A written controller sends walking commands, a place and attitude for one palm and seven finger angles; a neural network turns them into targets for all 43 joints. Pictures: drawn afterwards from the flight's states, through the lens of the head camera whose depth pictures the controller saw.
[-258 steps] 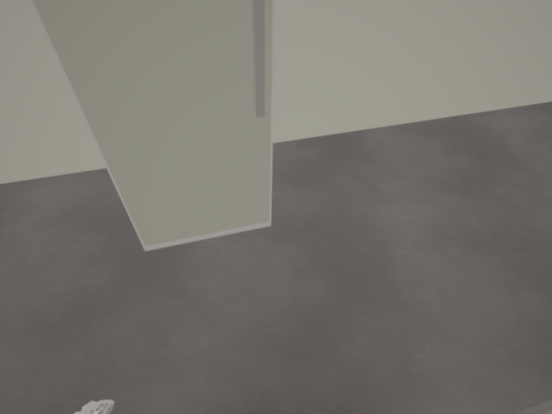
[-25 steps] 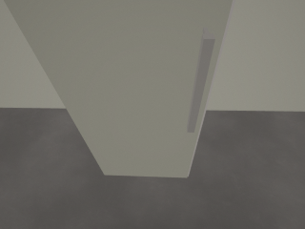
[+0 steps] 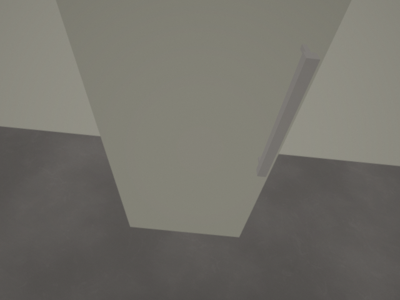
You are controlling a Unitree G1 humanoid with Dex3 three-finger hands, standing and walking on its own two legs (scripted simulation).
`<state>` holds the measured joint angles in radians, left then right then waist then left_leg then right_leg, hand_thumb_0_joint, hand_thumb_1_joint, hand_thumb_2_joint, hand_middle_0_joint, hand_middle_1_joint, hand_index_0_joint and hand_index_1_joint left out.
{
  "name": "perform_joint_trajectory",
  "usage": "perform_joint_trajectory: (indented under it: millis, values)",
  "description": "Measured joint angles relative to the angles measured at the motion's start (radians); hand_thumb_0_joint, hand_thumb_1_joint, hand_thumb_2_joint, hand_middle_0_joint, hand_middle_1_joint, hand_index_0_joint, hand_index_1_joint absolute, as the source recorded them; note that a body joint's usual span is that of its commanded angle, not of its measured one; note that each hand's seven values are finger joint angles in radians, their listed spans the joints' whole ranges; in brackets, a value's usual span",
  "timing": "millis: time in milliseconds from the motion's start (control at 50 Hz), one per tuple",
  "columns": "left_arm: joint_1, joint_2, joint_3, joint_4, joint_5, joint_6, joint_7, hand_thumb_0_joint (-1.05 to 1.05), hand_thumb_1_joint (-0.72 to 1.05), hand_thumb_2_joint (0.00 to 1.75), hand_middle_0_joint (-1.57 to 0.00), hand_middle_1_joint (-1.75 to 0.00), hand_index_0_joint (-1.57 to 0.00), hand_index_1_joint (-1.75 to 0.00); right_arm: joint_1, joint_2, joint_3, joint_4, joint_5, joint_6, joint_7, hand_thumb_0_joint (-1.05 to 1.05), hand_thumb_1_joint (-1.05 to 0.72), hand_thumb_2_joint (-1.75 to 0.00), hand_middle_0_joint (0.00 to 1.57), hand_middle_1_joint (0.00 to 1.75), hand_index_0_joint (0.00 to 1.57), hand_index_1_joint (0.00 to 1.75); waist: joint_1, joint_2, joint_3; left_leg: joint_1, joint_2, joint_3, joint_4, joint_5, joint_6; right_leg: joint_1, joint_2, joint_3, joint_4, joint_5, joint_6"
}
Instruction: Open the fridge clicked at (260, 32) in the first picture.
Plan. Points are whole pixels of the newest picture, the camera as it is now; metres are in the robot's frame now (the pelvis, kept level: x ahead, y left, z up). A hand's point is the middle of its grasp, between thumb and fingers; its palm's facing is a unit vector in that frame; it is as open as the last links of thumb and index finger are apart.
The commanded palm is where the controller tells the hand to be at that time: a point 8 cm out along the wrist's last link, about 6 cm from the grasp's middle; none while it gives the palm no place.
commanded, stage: come to a stop and stand still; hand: right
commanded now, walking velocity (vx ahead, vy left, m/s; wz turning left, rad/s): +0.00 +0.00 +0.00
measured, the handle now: (279, 121) +0.51 -0.15 +0.10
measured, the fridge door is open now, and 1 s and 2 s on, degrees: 0 0 0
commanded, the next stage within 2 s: look again from close up in 0.36 s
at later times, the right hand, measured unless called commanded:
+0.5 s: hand out of the picture +0.02 -0.17 -0.17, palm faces +0.02 +0.98 -0.22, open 7.4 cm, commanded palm none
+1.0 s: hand out of the picture +0.04 -0.20 -0.16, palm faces +0.00 +0.97 -0.25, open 7.4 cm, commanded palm none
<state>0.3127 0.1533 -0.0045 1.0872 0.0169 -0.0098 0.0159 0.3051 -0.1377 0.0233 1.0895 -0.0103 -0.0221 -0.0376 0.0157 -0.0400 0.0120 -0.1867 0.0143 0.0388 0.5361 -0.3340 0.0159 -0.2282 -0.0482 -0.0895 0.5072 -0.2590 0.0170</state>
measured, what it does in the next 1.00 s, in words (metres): stands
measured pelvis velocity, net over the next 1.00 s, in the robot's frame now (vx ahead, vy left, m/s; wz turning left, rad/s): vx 0.01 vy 0.00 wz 0.00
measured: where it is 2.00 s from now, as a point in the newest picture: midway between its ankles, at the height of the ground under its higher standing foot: outside the picture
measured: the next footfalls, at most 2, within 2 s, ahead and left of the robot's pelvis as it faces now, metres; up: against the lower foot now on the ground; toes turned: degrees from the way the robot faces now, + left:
none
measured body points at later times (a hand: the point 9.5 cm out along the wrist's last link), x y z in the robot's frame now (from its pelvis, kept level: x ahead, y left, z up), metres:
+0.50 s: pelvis +0.01 +0.02 +0.00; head +0.02 +0.02 +0.45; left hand +0.04 +0.25 -0.15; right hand +0.02 -0.22 -0.15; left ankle -0.03 +0.11 -0.73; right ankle +0.01 -0.13 -0.73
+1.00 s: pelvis +0.01 +0.00 +0.01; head +0.03 +0.01 +0.46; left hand +0.05 +0.25 -0.15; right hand +0.04 -0.25 -0.14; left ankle -0.03 +0.11 -0.73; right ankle +0.01 -0.13 -0.73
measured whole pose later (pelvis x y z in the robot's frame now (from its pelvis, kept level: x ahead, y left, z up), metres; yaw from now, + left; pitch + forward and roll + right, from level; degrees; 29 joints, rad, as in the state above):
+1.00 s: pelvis +0.01 +0.00 +0.01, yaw +0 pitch -1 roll -1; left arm 0.20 0.21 0.00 1.12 0.02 -0.02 0.02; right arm 0.22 -0.22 0.00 1.10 -0.01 -0.02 -0.02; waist -0.01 0.01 0.03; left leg -0.13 0.00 0.04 0.44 -0.30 0.02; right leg -0.18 -0.06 -0.09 0.42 -0.23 0.03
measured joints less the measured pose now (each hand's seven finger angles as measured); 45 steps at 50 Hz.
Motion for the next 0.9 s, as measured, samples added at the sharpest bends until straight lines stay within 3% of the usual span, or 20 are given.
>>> perform_joint_trajectory:
  millis: [360,900]
  values:
    - [-0.061,0.020,0.005,0.026,-0.002,-0.006,0.011,0.00,0.91,0.90,-0.20,-0.29,-0.20,-0.30,-0.023,-0.026,-0.011,0.012,-0.002,-0.002,0.006,0.00,-0.90,-0.90,0.20,0.30,0.20,0.29,-0.018,0.038,0.011,0.031,-0.028,0.010,-0.046,0.014,0.025,0.028,-0.025,0.010,-0.040,0.014,0.027]
    - [-0.113,0.049,0.001,0.032,0.000,-0.008,0.006,0.00,0.91,0.90,-0.20,-0.29,-0.20,-0.30,-0.074,-0.081,-0.020,0.009,-0.002,0.002,0.014,0.00,-0.90,-0.90,0.20,0.30,0.20,0.29,-0.022,0.044,0.022,0.052,-0.017,0.003,-0.090,0.032,0.010,0.047,-0.012,0.002,-0.078,0.026,0.014]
